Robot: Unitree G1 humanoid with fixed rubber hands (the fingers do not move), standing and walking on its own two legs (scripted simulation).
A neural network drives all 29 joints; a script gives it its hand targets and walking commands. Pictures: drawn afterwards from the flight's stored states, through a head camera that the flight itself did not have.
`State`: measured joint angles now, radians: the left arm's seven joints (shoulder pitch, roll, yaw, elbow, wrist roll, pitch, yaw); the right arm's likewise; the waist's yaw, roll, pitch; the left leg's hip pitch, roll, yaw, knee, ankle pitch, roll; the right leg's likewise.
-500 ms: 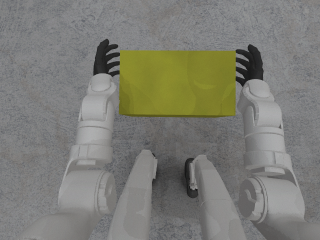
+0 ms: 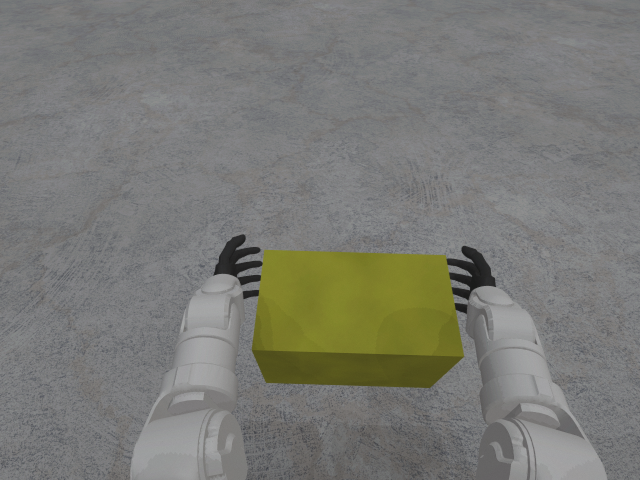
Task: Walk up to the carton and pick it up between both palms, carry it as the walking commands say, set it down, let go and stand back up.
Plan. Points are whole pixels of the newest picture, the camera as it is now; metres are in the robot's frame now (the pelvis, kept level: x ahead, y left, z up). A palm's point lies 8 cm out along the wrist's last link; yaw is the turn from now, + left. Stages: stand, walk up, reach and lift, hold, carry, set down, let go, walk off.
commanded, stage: reach and lift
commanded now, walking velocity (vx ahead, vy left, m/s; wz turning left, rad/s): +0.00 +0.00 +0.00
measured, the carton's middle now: (351, 322) +0.35 +0.01 -0.04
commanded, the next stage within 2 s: hold in 1.28 s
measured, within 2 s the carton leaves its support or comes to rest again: neither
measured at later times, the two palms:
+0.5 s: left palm (232, 284) +0.34 +0.17 +0.07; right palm (494, 296) +0.35 -0.18 +0.06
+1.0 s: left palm (237, 289) +0.33 +0.16 +0.07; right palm (503, 303) +0.33 -0.18 +0.06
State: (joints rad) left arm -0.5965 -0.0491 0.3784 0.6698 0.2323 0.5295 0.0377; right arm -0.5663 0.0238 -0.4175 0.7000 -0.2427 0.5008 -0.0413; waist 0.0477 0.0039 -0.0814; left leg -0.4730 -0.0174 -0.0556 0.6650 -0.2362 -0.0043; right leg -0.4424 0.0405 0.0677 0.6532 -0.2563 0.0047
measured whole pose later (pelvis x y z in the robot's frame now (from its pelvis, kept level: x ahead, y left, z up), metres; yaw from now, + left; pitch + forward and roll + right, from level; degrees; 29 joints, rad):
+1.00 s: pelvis +0.06 -0.02 +0.03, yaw +1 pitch -5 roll +0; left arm -0.19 -0.11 0.21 0.16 0.23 0.69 0.00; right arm -0.17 0.11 -0.23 0.16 -0.22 0.71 -0.04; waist 0.03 0.00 0.01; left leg -0.09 0.00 -0.07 0.35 -0.18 -0.02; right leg -0.06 0.04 0.06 0.36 -0.21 -0.02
